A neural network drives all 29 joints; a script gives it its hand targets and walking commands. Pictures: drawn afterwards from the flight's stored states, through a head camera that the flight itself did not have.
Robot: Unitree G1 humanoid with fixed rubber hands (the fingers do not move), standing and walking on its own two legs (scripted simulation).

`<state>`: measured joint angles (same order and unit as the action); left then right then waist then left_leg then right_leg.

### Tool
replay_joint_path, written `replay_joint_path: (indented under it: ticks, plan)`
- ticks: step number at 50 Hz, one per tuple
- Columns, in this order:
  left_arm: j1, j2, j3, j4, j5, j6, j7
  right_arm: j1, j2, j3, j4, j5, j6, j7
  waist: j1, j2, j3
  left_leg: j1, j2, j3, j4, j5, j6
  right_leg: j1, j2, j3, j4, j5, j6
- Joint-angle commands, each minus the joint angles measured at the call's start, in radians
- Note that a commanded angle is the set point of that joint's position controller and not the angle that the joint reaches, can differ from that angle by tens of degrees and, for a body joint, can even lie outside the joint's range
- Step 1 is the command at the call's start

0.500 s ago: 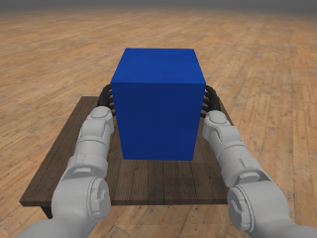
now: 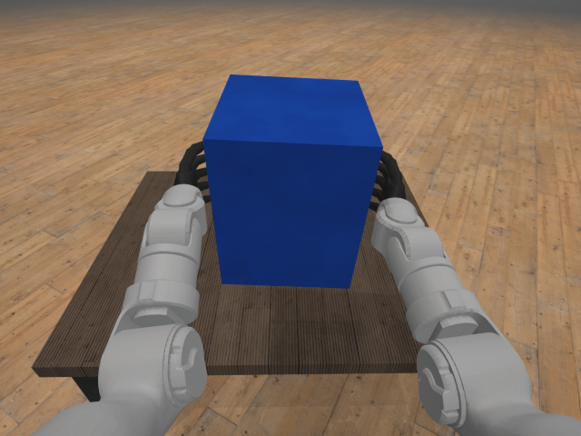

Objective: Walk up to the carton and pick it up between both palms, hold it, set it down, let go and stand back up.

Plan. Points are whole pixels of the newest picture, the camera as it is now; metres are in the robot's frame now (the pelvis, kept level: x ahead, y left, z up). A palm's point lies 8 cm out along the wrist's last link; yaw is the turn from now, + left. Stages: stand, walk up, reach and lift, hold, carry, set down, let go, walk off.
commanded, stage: reach and lift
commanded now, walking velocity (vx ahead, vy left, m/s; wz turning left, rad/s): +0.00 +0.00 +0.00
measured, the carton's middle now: (290, 182) +0.44 +0.00 +0.18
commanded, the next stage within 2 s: hold in 0.22 s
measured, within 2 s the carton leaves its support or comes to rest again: neither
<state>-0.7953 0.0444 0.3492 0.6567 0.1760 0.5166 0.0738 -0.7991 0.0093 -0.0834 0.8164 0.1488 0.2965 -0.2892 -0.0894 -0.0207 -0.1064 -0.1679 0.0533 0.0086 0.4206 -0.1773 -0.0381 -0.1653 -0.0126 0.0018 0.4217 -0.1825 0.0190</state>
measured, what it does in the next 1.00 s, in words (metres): stands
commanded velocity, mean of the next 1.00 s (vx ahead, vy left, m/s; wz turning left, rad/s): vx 0.00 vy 0.00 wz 0.00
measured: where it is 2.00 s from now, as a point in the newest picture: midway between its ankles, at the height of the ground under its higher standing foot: outside the picture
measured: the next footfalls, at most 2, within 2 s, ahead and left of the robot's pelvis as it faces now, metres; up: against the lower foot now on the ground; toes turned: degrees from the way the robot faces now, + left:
none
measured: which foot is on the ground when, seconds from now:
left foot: down 0.00-1.00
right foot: down 0.00-1.00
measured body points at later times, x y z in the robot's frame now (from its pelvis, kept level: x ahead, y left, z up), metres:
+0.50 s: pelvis +0.00 +0.00 +0.00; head -0.08 +0.02 +0.44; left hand +0.39 +0.15 +0.21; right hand +0.37 -0.14 +0.20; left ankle +0.04 +0.14 -0.74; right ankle +0.03 -0.13 -0.74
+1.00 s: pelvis +0.00 +0.00 +0.00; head -0.09 +0.02 +0.44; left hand +0.38 +0.15 +0.21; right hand +0.37 -0.14 +0.21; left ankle +0.04 +0.14 -0.74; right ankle +0.03 -0.13 -0.74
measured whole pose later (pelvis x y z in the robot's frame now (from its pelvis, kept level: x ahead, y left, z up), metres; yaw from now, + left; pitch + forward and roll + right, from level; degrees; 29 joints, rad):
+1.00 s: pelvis +0.00 +0.00 +0.00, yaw +0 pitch -9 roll +0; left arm -0.76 0.01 0.37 0.46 0.28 0.68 0.02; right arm -0.78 0.01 -0.05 0.68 0.19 0.39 -0.31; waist -0.09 -0.03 -0.06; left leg -0.08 0.05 0.01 0.42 -0.18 -0.04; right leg -0.07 -0.01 0.00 0.40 -0.18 0.02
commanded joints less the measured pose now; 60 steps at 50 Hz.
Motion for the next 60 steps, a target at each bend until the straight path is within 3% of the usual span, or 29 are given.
replay_joint_path:
  ticks: [1, 11, 23, 34, 40, 60]
  plan:
    - [-0.626, -0.697, -0.348, -0.210, 0.011, -0.016, -0.184, -0.927, 0.632, 0.388, -0.433, 0.152, -0.061, 0.174, 0.102, 0.032, -0.359, 0.182, -0.122, 0.004, -0.098, 0.215, 0.031, 0.213, 0.083, -0.032, -0.182, 0.147, 0.033]
    - [-0.570, -0.685, -0.366, -0.280, 0.024, 0.032, -0.201, -0.889, 0.605, 0.428, -0.508, 0.176, -0.037, 0.155, 0.085, 0.026, -0.350, 0.206, -0.123, 0.003, -0.092, 0.255, 0.030, 0.245, 0.083, -0.032, -0.182, 0.198, 0.038]
    - [-0.549, -0.677, -0.387, -0.351, 0.037, 0.095, -0.226, -0.868, 0.585, 0.437, -0.578, 0.185, -0.002, 0.141, 0.058, 0.013, -0.299, 0.199, -0.119, 0.002, -0.107, 0.215, 0.035, 0.262, 0.079, -0.032, -0.189, 0.175, 0.038]
    - [-0.586, -0.653, -0.329, -0.320, 0.066, 0.123, -0.253, -0.886, 0.582, 0.376, -0.519, 0.154, 0.018, 0.154, 0.058, -0.006, -0.211, 0.141, -0.117, 0.014, -0.147, 0.081, 0.053, 0.239, 0.070, -0.036, -0.200, 0.057, 0.036]
    - [-0.627, -0.648, -0.329, -0.326, 0.066, 0.112, -0.258, -0.866, 0.582, 0.339, -0.467, 0.128, 0.014, 0.164, 0.040, 0.002, -0.213, 0.141, -0.117, 0.018, -0.156, 0.051, 0.051, 0.232, 0.069, -0.044, -0.197, 0.031, 0.033]
    - [-0.624, -0.661, -0.375, -0.385, 0.047, 0.100, -0.247, -0.833, 0.582, 0.368, -0.508, 0.139, 0.007, 0.161, 0.027, 0.016, -0.267, 0.188, -0.120, 0.014, -0.133, 0.142, 0.035, 0.260, 0.075, -0.050, -0.190, 0.104, 0.036]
